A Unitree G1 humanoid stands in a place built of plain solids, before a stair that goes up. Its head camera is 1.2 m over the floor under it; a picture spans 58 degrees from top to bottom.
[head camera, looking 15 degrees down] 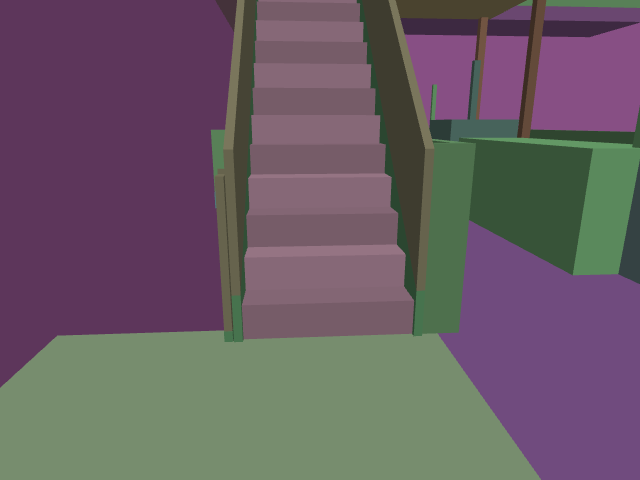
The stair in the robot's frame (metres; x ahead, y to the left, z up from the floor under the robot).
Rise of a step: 0.21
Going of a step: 0.23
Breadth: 0.99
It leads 4 degrees to the left of straight ahead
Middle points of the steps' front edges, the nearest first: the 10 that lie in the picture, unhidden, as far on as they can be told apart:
2.30 -0.05 0.21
2.52 -0.04 0.42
2.75 -0.02 0.63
2.98 0.00 0.85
3.21 0.01 1.06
3.44 0.03 1.27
3.67 0.04 1.48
3.90 0.06 1.69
4.13 0.07 1.90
4.36 0.09 2.11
